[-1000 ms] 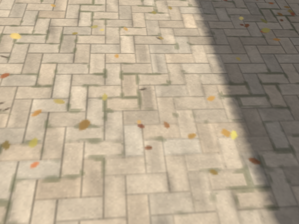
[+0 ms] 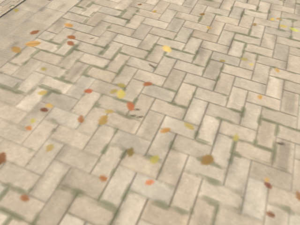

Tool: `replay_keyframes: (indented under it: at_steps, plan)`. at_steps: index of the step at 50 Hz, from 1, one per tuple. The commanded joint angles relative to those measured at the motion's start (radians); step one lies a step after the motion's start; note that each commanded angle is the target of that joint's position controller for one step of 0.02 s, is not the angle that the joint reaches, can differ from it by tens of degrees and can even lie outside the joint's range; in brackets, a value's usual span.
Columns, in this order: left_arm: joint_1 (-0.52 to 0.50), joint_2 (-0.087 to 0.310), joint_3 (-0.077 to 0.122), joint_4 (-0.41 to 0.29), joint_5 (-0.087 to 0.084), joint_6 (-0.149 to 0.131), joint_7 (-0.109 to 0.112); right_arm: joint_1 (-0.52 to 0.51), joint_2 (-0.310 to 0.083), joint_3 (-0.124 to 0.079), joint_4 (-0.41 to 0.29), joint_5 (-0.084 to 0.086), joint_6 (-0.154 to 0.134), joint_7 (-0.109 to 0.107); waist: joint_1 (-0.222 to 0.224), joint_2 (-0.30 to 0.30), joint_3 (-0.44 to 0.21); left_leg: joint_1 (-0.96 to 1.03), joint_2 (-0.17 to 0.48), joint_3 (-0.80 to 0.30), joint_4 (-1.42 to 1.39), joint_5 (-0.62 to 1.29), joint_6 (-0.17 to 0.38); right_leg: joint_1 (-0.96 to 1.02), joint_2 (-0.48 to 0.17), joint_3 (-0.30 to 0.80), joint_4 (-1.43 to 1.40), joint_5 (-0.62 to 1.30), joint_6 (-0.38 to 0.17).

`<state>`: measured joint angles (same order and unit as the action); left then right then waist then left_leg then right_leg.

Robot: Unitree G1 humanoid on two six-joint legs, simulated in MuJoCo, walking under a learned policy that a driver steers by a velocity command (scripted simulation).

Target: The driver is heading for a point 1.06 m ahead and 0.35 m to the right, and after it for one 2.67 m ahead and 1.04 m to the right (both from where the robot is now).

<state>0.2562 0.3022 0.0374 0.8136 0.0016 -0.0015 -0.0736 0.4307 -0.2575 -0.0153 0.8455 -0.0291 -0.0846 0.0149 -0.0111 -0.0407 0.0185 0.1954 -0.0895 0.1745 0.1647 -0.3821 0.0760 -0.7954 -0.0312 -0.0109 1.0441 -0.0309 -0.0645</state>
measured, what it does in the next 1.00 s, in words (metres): walks ahead, turning right: right foot, then left foot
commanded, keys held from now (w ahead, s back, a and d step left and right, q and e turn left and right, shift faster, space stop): w+e+shift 0.80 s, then w+shift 0.18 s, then w+q+shift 0.02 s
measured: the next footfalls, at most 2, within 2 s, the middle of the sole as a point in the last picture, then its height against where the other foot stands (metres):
right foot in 0.16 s outside the picture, level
left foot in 0.56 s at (137, 174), level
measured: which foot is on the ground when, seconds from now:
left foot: down 0.00-0.16, up 0.18-0.54, down 0.56-0.98, up 1.00-1.00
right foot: up 0.00-0.14, down 0.16-0.54, up 0.56-0.98, down 1.00-1.00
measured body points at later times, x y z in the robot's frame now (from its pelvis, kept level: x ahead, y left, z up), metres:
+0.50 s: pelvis +0.43 -0.01 +0.00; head +0.46 -0.02 +0.45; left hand +0.52 +0.28 -0.12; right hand +0.61 -0.29 -0.04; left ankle +0.69 +0.10 -0.69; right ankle +0.24 -0.01 -0.72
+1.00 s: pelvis +0.81 -0.21 -0.02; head +0.83 -0.23 +0.43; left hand +1.15 -0.30 -0.06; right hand +0.54 -0.29 -0.15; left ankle +0.71 +0.07 -0.70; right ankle +0.87 -0.34 -0.72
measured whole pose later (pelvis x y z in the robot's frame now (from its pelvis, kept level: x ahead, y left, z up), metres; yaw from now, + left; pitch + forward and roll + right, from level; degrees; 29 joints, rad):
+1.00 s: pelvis +0.81 -0.21 -0.02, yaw -51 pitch +2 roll +1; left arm -0.08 0.28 -0.02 0.59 0.05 -0.04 -0.08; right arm 0.58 -0.25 -0.01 0.94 -0.04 -0.08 -0.01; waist -0.08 -0.03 0.03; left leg 0.25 0.07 0.28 0.37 -0.46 -0.06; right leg -0.59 0.06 -0.10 0.66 -0.16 -0.21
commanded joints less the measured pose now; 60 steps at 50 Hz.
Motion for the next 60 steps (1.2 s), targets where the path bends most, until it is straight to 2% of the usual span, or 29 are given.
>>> replay_keyframes:
  at_steps: [1,4,6,7,8,9,10,11,13,15,18,21,24,26,27,28,29,30,32,36,45,47,49,50,51,52,53,55,60]
  plan:
    - [-0.161,0.023,-0.013,-0.109,0.003,-0.018,-0.007,-0.061,-0.092,-0.01,-0.038,0.008,-0.032,-0.015,0.017,0.091,0.158,-0.195,0.23,0.059,-0.085,0.943,-0.095,0.044,0.024,-0.13,-0.143,0.052,-0.04]
    - [-0.111,0.052,-0.016,-0.109,0.003,-0.003,-0.003,-0.053,-0.168,-0.023,-0.022,0.004,-0.031,-0.057,0.083,0.151,0.046,-0.116,0.273,0.086,0.086,1.577,-0.122,0.285,0.113,-0.222,-0.25,0.012,-0.09]
    - [0.154,0.131,0.015,-0.039,0.009,0.011,0.009,-0.124,-0.235,-0.046,-0.043,-0.012,-0.003,-0.081,0.233,0.179,-0.091,-0.11,0.312,0.067,0.435,1.772,-0.124,0.542,0.162,-0.2,-0.253,-0.103,-0.133]
    - [0.391,0.186,0.045,0.031,0.013,0.01,0.021,-0.207,-0.261,-0.057,-0.071,-0.019,0.012,-0.08,0.348,0.161,-0.161,-0.234,0.312,0.04,0.758,1.685,-0.112,0.763,0.148,-0.12,-0.302,-0.176,-0.189]
    - [0.494,0.22,0.071,0.072,-0.004,0.0,0.037,-0.273,-0.231,-0.058,-0.078,-0.005,0.023,-0.062,0.398,0.014,-0.149,-0.439,0.154,0.053,1.255,0.89,-0.094,0.935,0.085,-0.001,-0.477,-0.122,-0.266]
    - [0.367,0.223,0.07,0.079,-0.014,0.003,0.051,-0.33,-0.033,0.001,-0.131,-0.032,-0.002,-0.035,0.25,-0.178,-0.032,-0.842,-0.006,-0.051,1.579,-0.086,-0.073,0.969,0.015,0.21,-0.369,-0.061,-0.291]
    - [0.241,0.261,0.072,0.026,0.007,0.003,0.057,-0.233,-0.026,0.014,-0.241,0.001,-0.025,-0.022,0.114,-0.204,-0.156,-1.09,-0.007,-0.27,1.66,-0.112,-0.1,1.092,-0.144,0.683,-0.578,-0.249,-0.466]
    - [0.216,0.203,0.07,-0.006,0.009,0.001,0.064,-0.245,-0.093,0.02,-0.247,-0.024,-0.052,-0.012,0.112,-0.028,-0.121,-1.115,0.055,-0.33,1.528,-0.035,-0.072,1.009,-0.207,0.837,-0.791,-0.525,-0.436]
    - [0.136,0.14,0.053,-0.004,0.02,-0.018,0.073,-0.25,-0.136,0.015,-0.227,-0.043,-0.047,-0.01,0.002,0.16,0.062,-1.015,0.135,-0.305,1.324,0.023,-0.081,0.688,-0.154,0.714,-0.878,-0.534,-0.349]
    - [0.093,0.147,0.046,-0.016,0.016,-0.055,0.079,-0.245,-0.12,0.028,-0.231,-0.063,0.008,-0.008,-0.053,0.171,0.132,-0.906,0.191,-0.276,1.151,0.022,-0.123,0.448,-0.063,0.558,-0.906,-0.455,-0.312]
    - [0.09,0.166,0.057,-0.027,0.009,-0.087,0.072,-0.4,-0.099,0.043,-0.298,-0.035,0.026,0.006,-0.009,0.113,0.152,-0.738,0.217,-0.199,0.805,0.225,-0.162,0.268,0.036,0.401,-0.941,-0.246,-0.277]
    - [0.137,0.181,0.074,-0.021,-0.008,-0.088,0.059,-0.501,-0.059,0.056,-0.333,0.004,0.023,0.011,0.078,0.033,0.091,-0.627,0.167,-0.167,0.527,0.452,-0.148,0.377,0.067,0.362,-0.893,-0.017,-0.207]
    - [0.162,0.201,0.088,-0.023,-0.004,-0.08,0.061,-0.503,-0.099,0.041,-0.34,0.006,0.012,0.002,0.101,-0.014,0.026,-0.583,0.119,-0.181,0.378,0.439,-0.124,0.586,0.03,0.393,-0.779,0.203,-0.16]
    - [0.137,0.24,0.097,-0.031,0.009,-0.08,0.064,-0.34,-0.179,0.004,-0.294,0.007,0.002,-0.017,0.018,-0.011,-0.104,-0.395,0.064,-0.19,0.35,0.277,-0.103,0.681,0.03,0.396,-0.543,0.458,-0.113]
    - [0.077,0.263,0.101,-0.043,0.011,-0.085,0.059,-0.144,-0.22,-0.019,-0.25,0.008,-0.005,-0.031,-0.109,0.002,-0.206,-0.173,0.085,-0.189,0.353,0.225,-0.09,0.612,0.061,0.371,-0.312,0.455,-0.09]
    - [0.027,0.182,0.08,-0.072,0.011,-0.101,0.059,0.099,-0.293,-0.053,-0.205,-0.012,-0.01,-0.053,-0.212,0.071,-0.331,0.082,0.248,-0.336,0.376,-0.049,-0.062,0.449,0.107,0.309,0.005,0.231,-0.08]
    - [0.101,-0.008,0.031,-0.132,-0.03,-0.105,0.062,0.115,-0.369,-0.07,-0.2,-0.065,-0.01,-0.054,-0.118,0.382,-0.428,0.291,0.564,-0.858,0.198,-0.382,0.008,0.127,0.203,0.203,0.307,-0.514,-0.054]
    - [0.094,0.048,0.018,-0.15,-0.021,-0.09,0.065,-0.008,-0.344,-0.082,-0.21,-0.044,0.003,-0.046,-0.069,0.413,-0.395,0.199,0.575,-1.105,0.06,-0.563,0.058,-0.01,0.128,0.148,0.412,-0.41,-0.067]
    - [-0.037,0.125,0.034,-0.138,0.021,-0.062,0.049,-0.132,-0.174,-0.049,-0.213,-0.026,0.011,-0.035,-0.063,0.138,-0.149,-0.065,0.461,-0.713,0.097,-0.301,0.029,-0.014,0.019,0.098,0.348,-0.246,-0.058]
    - [-0.121,0.033,0.009,-0.204,0.035,-0.011,0.0,-0.037,-0.086,-0.026,-0.095,-0.003,-0.015,-0.019,-0.013,0.142,-0.017,-0.233,0.384,-0.36,0.054,0.099,-0.021,-0.028,-0.058,0.09,0.312,-0.219,-0.036]
    - [-0.364,0.013,-0.038,-0.298,0.037,-0.017,-0.03,0.038,-0.168,-0.037,-0.004,-0.009,-0.046,-0.014,0.0,0.077,0.147,-0.294,0.317,0.058,-0.11,0.791,-0.024,0.199,0.032,-0.119,-0.255,0.013,-0.099]
    - [-0.313,0.042,-0.03,-0.264,0.044,-0.027,-0.015,0.076,-0.229,-0.045,0.011,-0.007,-0.029,-0.027,0.042,0.137,0.071,-0.161,0.343,0.072,0.043,1.297,-0.023,0.315,0.121,-0.162,-0.306,-0.073,-0.13]
    - [-0.027,0.107,0.001,-0.171,0.049,-0.036,0.01,0.045,-0.289,-0.056,0.007,-0.007,0.0,-0.041,0.192,0.185,-0.095,-0.162,0.376,0.061,0.447,1.473,-0.004,0.624,0.171,-0.117,-0.362,-0.189,-0.169]
    - [0.155,0.152,0.027,-0.108,0.056,-0.037,0.03,0.013,-0.285,-0.053,-0.003,0.0,0.009,-0.042,0.283,0.166,-0.163,-0.315,0.348,0.068,0.748,1.306,0.002,0.888,0.137,-0.04,-0.487,-0.173,-0.192]
    - [0.147,0.236,0.051,-0.089,0.06,-0.033,0.053,0.073,-0.146,-0.03,-0.03,-0.016,0.009,-0.026,0.164,-0.035,-0.238,-0.605,0.233,0.021,1.128,0.152,-0.002,1.133,-0.107,0.244,-0.427,-0.295,-0.18]
    - [0.146,0.293,0.065,-0.127,0.053,-0.031,0.061,0.125,-0.116,-0.021,-0.094,0.045,0.002,-0.02,0.121,-0.165,-0.442,-0.895,0.095,-0.163,1.442,-0.139,-0.012,1.333,-0.364,0.789,-0.594,-0.347,-0.292]
    - [0.161,0.242,0.069,-0.108,0.043,-0.035,0.07,-0.047,-0.183,-0.035,-0.116,0.046,-0.008,-0.026,0.173,0.034,-0.331,-0.981,0.126,-0.267,1.427,0.012,0.005,1.219,-0.314,0.686,-0.691,-0.313,-0.247]
    - [0.082,0.144,0.048,-0.058,0.048,-0.07,0.074,-0.063,-0.126,-0.023,-0.094,0.041,-0.005,-0.016,0.065,0.114,-0.037,-0.94,0.196,-0.251,1.267,0.096,0.0,0.856,-0.259,0.437,-0.761,-0.147,-0.203]
    - [0.053,0.043,0.018,-0.009,0.015,-0.134,0.064,-0.092,-0.061,-0.022,-0.061,0.009,0.071,0.027,-0.023,0.029,0.084,-0.878,0.248,-0.25,1.068,0.2,-0.022,0.609,-0.149,0.096,-0.931,-0.03,-0.094]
